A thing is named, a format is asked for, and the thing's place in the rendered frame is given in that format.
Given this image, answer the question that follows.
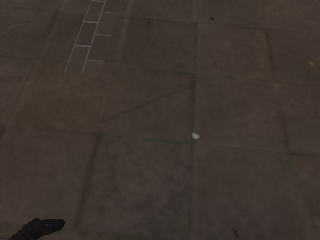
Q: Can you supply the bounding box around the left robot hand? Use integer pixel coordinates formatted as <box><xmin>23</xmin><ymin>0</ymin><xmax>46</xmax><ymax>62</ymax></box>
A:
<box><xmin>7</xmin><ymin>218</ymin><xmax>65</xmax><ymax>240</ymax></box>

